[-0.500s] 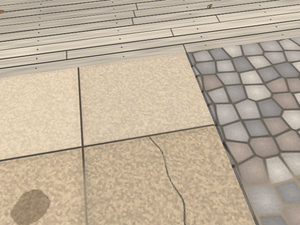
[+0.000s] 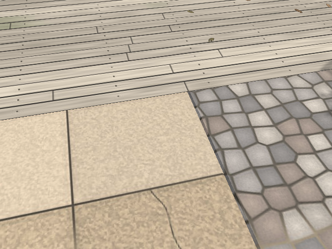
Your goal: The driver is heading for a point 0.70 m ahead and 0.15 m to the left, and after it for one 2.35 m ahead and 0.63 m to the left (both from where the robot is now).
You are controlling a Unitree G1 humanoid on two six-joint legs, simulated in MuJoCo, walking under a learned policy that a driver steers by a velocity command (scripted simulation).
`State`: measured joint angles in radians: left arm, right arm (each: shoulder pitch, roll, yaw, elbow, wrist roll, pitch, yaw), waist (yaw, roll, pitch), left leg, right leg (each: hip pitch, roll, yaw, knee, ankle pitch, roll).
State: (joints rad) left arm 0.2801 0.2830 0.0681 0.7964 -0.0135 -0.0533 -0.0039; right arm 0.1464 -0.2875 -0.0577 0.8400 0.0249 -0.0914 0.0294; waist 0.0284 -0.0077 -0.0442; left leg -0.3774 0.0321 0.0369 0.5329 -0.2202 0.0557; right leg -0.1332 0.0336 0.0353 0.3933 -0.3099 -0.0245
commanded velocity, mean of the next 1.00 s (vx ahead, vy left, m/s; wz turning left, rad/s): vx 0.47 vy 0.00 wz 0.38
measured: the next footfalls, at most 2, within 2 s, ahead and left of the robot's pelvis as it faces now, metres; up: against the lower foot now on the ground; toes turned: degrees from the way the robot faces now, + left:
left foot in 0.02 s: +0.08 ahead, +0.11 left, +0.00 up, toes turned +3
right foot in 0.48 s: +0.43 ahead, -0.05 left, +0.00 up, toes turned +18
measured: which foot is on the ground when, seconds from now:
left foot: up 0.00-0.00, down 0.02-0.50, up 0.52-0.94, down 0.96-1.00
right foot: down 0.00-0.04, up 0.06-0.46, down 0.48-0.96, up 0.98-1.00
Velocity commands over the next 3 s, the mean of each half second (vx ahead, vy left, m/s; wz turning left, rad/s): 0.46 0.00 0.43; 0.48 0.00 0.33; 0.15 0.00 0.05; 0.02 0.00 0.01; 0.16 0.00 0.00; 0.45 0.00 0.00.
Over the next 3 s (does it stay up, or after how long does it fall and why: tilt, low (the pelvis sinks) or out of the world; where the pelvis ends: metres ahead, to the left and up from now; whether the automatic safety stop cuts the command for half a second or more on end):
stays up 0.91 0.35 -0.02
